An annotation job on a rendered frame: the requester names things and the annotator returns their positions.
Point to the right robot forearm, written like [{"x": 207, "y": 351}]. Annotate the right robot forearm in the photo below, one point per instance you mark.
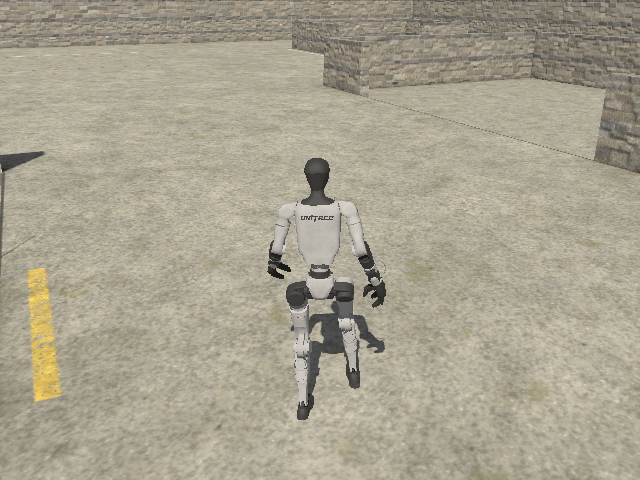
[{"x": 369, "y": 267}]

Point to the left robot hand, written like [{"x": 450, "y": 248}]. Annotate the left robot hand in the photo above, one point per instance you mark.
[{"x": 274, "y": 273}]

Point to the robot left foot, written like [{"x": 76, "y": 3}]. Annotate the robot left foot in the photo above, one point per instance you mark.
[{"x": 303, "y": 411}]

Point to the right robot hand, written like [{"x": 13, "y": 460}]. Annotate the right robot hand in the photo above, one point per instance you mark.
[{"x": 380, "y": 293}]

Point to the left robot thigh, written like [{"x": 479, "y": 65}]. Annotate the left robot thigh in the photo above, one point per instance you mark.
[{"x": 299, "y": 311}]

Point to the robot right upper arm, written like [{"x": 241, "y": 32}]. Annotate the robot right upper arm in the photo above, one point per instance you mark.
[{"x": 350, "y": 211}]

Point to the left robot forearm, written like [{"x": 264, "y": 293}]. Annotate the left robot forearm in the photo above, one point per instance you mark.
[{"x": 274, "y": 259}]

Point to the robot left upper arm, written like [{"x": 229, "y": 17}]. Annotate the robot left upper arm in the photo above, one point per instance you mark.
[{"x": 286, "y": 212}]

